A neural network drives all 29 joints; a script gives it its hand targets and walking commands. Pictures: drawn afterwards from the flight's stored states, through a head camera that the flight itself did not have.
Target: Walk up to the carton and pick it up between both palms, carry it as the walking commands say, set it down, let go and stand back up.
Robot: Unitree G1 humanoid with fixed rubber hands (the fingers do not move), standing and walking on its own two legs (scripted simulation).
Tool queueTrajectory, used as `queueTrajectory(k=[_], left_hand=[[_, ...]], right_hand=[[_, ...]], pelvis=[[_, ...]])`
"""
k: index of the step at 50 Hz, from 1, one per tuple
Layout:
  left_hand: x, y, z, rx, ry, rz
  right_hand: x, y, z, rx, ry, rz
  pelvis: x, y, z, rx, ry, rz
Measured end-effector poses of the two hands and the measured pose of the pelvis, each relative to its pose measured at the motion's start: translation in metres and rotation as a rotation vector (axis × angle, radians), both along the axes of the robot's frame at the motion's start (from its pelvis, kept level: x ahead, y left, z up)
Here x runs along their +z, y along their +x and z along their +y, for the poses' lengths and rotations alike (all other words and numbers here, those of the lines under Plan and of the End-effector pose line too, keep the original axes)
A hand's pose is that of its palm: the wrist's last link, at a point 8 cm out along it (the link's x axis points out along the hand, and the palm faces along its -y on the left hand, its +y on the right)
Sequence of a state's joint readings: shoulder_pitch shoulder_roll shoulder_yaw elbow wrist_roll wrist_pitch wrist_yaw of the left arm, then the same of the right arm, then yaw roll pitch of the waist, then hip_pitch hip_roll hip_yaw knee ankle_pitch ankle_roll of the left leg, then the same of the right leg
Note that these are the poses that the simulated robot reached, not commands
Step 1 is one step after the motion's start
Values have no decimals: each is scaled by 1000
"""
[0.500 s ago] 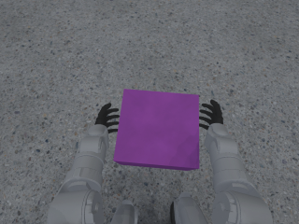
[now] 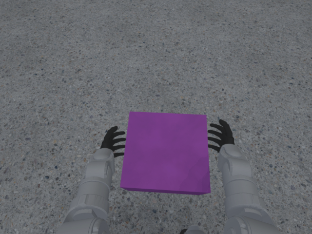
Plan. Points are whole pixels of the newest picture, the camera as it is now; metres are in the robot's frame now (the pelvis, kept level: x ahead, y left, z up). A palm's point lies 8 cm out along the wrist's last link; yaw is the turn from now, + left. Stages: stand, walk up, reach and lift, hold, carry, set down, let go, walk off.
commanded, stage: reach and lift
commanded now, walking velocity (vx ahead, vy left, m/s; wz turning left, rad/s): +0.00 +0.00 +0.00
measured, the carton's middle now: (165, 154) +0.38 -0.02 -0.12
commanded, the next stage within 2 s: none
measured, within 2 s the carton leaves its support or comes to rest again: neither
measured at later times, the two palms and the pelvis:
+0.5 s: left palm (98, 147) +0.34 +0.15 +0.03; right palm (235, 141) +0.34 -0.18 +0.05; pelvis +0.01 +0.00 +0.04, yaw +0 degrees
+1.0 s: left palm (90, 145) +0.32 +0.15 +0.09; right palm (246, 135) +0.32 -0.18 +0.11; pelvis +0.02 +0.00 +0.05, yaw +0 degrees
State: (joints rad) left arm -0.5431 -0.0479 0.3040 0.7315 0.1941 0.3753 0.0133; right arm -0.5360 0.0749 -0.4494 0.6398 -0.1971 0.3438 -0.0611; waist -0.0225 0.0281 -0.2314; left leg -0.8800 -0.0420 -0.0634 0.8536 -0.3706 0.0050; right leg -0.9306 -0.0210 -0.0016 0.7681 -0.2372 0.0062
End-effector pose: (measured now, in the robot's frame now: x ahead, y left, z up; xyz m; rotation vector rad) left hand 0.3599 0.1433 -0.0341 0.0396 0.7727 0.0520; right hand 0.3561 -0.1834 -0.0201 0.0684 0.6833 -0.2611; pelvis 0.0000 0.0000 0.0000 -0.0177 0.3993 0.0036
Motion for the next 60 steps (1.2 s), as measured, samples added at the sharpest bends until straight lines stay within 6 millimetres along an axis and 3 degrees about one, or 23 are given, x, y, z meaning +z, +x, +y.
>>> queueTrajectory(k=[25,47,60], left_hand=[[69,-18,6,2,-11,-24],[119,-35,7,8,2,-59],[124,-40,6,20,13,-44]], right_hand=[[71,-17,3,14,44,-41],[127,-33,6,37,24,-89],[133,-37,6,47,24,-84]], pelvis=[[42,14,-2,0,5,-256],[53,20,-3,2,6,-434],[53,19,-6,1,8,-470]])
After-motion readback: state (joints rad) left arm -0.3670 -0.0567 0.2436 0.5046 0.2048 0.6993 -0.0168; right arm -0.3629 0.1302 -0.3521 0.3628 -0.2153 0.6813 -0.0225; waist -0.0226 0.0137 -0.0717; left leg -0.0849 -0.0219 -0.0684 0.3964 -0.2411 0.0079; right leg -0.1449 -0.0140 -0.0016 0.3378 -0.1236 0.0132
